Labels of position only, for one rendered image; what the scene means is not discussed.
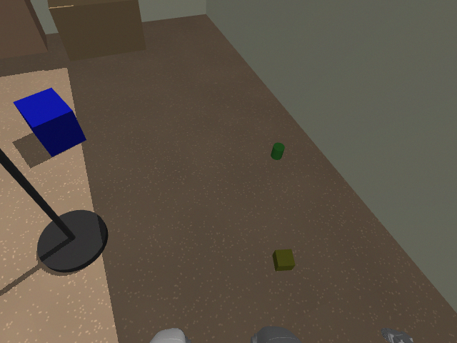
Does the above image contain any right robot hand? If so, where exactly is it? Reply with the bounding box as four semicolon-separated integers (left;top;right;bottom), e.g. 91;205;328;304
381;328;413;343

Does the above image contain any floor lamp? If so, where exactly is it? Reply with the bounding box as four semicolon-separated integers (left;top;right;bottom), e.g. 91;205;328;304
0;149;108;273

